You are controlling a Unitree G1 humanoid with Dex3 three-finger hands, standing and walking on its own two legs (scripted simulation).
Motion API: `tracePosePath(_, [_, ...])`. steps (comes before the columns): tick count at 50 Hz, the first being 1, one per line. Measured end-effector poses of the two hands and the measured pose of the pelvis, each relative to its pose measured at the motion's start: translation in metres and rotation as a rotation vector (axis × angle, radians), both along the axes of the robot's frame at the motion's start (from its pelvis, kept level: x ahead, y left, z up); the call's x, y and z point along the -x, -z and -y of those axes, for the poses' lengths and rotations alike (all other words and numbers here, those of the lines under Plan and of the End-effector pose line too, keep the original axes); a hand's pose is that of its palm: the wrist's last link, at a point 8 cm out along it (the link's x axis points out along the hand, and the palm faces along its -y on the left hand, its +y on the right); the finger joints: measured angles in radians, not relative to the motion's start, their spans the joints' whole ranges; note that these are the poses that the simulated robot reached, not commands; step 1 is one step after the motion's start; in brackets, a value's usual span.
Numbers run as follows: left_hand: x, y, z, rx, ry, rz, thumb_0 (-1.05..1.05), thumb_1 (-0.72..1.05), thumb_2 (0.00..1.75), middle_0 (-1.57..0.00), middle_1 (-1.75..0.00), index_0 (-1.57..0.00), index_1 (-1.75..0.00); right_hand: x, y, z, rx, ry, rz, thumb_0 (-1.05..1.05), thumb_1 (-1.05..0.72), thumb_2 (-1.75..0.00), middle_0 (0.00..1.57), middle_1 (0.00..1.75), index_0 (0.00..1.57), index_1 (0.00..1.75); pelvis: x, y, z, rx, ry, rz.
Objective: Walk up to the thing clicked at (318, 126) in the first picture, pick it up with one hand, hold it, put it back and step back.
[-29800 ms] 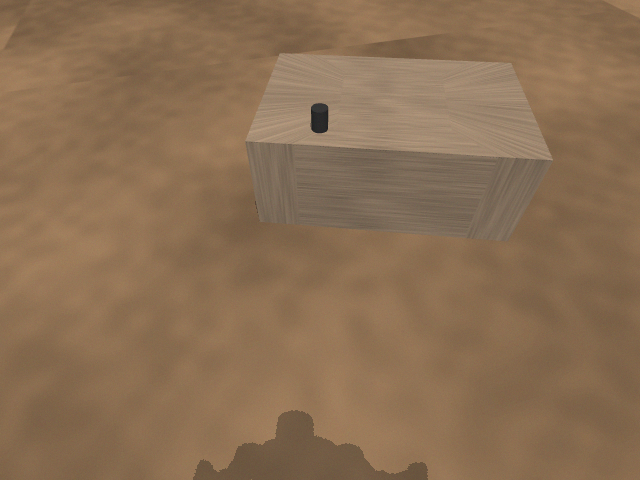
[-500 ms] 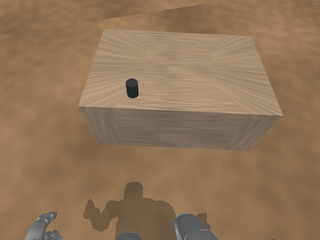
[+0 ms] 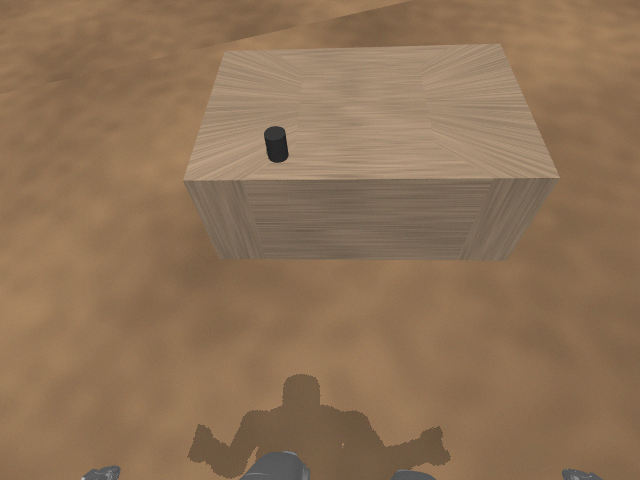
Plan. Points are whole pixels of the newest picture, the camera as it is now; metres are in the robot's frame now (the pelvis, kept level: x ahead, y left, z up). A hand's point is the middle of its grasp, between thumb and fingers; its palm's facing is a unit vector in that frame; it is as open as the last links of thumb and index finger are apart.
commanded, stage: step back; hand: left
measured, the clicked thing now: (276, 144) +0.99 +0.18 -0.30
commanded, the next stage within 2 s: stand in 1.26 s
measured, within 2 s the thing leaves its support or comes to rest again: neither
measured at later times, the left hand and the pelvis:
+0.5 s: hand out of the picture -0.08 +0.26 -0.15, palm faces -0.01 -0.93 -0.36, open 7.3 cm; pelvis -0.13 -0.01 +0.00, yaw -2 degrees
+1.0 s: hand out of the picture -0.03 +0.26 -0.14, palm faces +0.03 -0.93 -0.37, open 7.3 cm; pelvis -0.10 -0.01 +0.01, yaw +2 degrees
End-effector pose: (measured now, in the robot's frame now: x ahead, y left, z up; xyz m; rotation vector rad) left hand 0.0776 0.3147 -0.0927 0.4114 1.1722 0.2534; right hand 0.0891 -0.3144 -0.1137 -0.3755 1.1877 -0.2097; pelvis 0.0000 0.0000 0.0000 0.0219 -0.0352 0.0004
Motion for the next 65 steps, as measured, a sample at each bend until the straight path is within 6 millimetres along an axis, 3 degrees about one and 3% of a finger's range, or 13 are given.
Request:
tracePosePath(5, [0.008,0.013,-0.017,0.008,0.0,0.087,0.01,0.91,0.9,-0.21,-0.3,-0.21,-0.3,0.043,0.006,-0.014,0.02,-0.03,-0.046,0.01,-0.91,-0.9,0.21,0.3,0.2,0.3,0.039,0.012,-0.009,-0.015,-0.041,0.014])
tracePosePath(10, [0.034,0.014,-0.013,0.052,-0.013,0.082,0.0,0.91,0.9,-0.2,-0.3,-0.21,-0.3,0.079,-0.007,-0.024,0.009,-0.036,-0.035,0.01,-0.9,-0.9,0.21,0.3,0.2,0.3,0.072,0.002,-0.011,0.023,-0.034,0.017])
tracePosePath(15, [0.073,0.016,-0.003,0.083,0.006,0.052,0.0,0.91,0.9,-0.2,-0.3,-0.21,-0.3,0.097,-0.017,-0.016,0.023,-0.029,0.03,0.01,-0.9,-0.9,0.21,0.3,0.21,0.3,0.098,-0.001,-0.006,0.033,0.0,0.004])
tracePosePath(19, [0.113,0.022,0.007,0.078,0.015,-0.007,0.0,0.91,0.9,-0.2,-0.3,-0.21,-0.3,0.109,-0.014,0.0,0.018,-0.011,0.084,0.01,-0.9,-0.9,0.21,0.3,0.21,0.31,0.116,0.004,0.003,0.042,0.035,0.006])
tracePosePath(24, [0.161,0.016,0.016,0.082,-0.024,-0.06,0.01,0.91,0.9,-0.21,-0.3,-0.21,-0.3,0.134,-0.014,0.008,0.004,0.015,0.058,0.01,-0.9,-0.9,0.21,0.3,0.2,0.3,0.127,-0.003,0.006,0.031,0.035,0.01])
tracePosePath(28, [0.176,0.015,0.01,0.085,-0.057,-0.061,0.01,0.91,0.9,-0.21,-0.3,-0.21,-0.3,0.151,-0.011,0.006,0.002,0.003,0.004,0.01,-0.91,-0.9,0.21,0.3,0.2,0.3,0.128,-0.004,0.001,0.029,0.003,0.008])
tracePosePath(36, [0.162,0.021,-0.005,0.088,-0.057,-0.058,0.01,0.91,0.9,-0.2,-0.3,-0.21,-0.3,0.165,-0.009,-0.016,-0.024,0.011,-0.023,0.01,-0.9,-0.9,0.21,0.3,0.2,0.3,0.127,-0.004,-0.004,0.008,0.001,0.01])
tracePosePath(41, [0.14,0.014,0.001,0.07,-0.028,-0.027,0.01,0.91,0.9,-0.2,-0.3,-0.21,-0.3,0.16,-0.007,-0.012,-0.046,0.026,-0.007,0.01,-0.9,-0.9,0.21,0.3,0.2,0.3,0.124,-0.006,0.006,0.018,0.007,0.006])
tracePosePath(50, [0.114,0.008,0.012,0.073,-0.041,0.04,0.0,0.91,0.9,-0.2,-0.3,-0.21,-0.3,0.122,-0.003,-0.004,-0.034,-0.006,-0.001,0.01,-0.9,-0.9,0.21,0.3,0.2,0.3,0.103,-0.005,0.007,0.024,-0.03,0.008])
tracePosePath(58, [0.088,0.017,0.013,0.099,-0.049,0.032,0.01,0.91,0.9,-0.2,-0.3,-0.21,-0.3,0.091,-0.009,-0.014,-0.033,-0.016,0.023,0.01,-0.91,-0.9,0.21,0.3,0.2,0.3,0.089,-0.005,0.005,0.023,-0.02,0.003])
tracePosePath(65, [0.08,0.017,0.017,0.109,-0.046,0.023,0.0,0.91,0.9,-0.2,-0.3,-0.21,-0.3,0.063,-0.014,-0.019,-0.04,-0.024,0.058,0.01,-0.91,-0.9,0.21,0.3,0.2,0.3,0.084,-0.009,0.005,0.026,-0.02,0.005])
